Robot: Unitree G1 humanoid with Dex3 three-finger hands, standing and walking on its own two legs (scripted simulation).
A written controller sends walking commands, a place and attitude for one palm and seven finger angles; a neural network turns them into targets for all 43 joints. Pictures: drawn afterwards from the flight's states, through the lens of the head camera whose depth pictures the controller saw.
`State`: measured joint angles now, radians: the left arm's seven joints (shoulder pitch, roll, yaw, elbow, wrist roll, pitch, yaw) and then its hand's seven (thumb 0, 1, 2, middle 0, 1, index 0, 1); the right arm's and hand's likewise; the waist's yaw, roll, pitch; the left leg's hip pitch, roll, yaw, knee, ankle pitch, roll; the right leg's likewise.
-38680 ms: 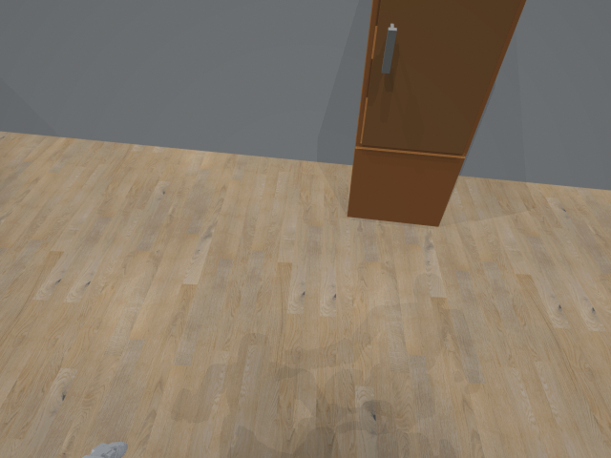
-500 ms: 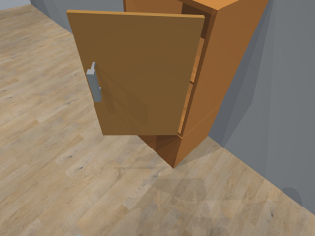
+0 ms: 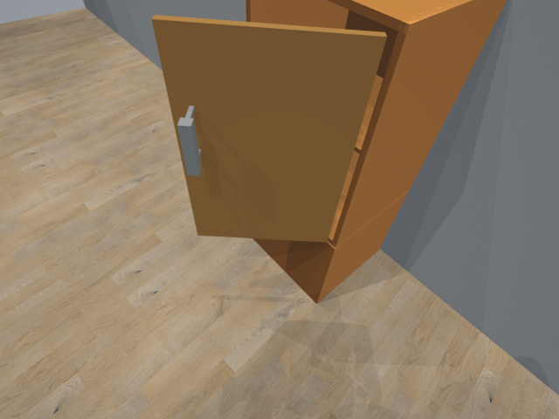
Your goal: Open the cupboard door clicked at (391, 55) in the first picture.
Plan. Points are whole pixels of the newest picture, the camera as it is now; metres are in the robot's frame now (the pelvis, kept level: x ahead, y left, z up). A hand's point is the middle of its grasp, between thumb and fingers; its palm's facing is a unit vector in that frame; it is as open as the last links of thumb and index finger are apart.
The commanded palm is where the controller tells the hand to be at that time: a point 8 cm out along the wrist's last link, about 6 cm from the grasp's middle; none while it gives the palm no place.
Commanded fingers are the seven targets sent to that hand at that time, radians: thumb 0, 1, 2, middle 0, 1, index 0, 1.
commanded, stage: come to a stop and stand still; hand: left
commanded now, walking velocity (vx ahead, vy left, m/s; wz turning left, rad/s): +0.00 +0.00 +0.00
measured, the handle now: (192, 141) +0.60 +0.24 +0.03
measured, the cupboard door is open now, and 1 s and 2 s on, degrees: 47 47 47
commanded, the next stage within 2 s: look again from close up in 0.14 s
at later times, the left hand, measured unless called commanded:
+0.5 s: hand out of the picture +0.03 +0.17 -0.17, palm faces +0.00 -0.97 -0.24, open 7.4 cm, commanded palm none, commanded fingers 0.00 0.90 0.90 -0.20 -0.30 -0.20 -0.30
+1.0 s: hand out of the picture +0.03 +0.13 -0.17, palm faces +0.03 -0.98 -0.22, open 7.3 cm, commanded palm none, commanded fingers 0.00 0.90 0.90 -0.20 -0.30 -0.20 -0.30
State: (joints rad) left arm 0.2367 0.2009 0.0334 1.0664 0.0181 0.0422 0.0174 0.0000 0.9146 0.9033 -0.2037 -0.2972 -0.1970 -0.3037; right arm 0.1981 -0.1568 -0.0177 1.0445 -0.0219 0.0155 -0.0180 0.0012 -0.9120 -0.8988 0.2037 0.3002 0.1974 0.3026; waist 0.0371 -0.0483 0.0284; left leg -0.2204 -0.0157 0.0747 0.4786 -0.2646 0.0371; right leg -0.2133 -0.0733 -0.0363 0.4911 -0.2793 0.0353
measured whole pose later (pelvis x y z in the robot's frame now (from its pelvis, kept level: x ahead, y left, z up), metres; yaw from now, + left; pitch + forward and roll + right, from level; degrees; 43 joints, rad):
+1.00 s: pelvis +0.02 -0.05 +0.00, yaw +1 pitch -1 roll +1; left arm 0.26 0.16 0.00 1.08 0.02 -0.01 0.02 0.00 0.91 0.90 -0.20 -0.30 -0.20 -0.30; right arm 0.28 -0.18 0.00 1.10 -0.02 0.00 -0.01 0.00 -0.91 -0.90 0.20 0.30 0.20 0.30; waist 0.01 0.02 0.03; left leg -0.20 0.05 0.05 0.52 -0.32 -0.02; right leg -0.18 -0.01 -0.07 0.52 -0.34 -0.03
